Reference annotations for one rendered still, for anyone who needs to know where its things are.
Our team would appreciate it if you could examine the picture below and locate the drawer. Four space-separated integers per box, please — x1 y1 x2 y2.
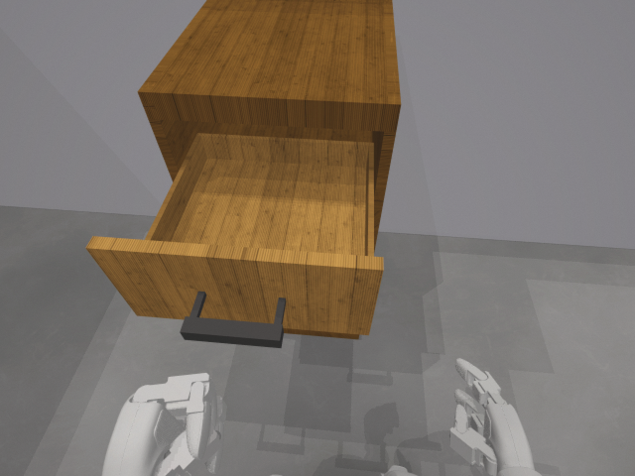
85 133 384 335

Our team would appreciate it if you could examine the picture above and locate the cabinet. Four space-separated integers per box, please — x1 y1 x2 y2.
138 0 401 339

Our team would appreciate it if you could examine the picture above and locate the handle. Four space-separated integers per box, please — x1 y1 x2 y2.
180 292 286 348

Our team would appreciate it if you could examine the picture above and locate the left robot hand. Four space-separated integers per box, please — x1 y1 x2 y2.
102 373 227 476

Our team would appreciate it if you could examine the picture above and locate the right robot hand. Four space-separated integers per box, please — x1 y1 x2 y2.
449 358 535 476

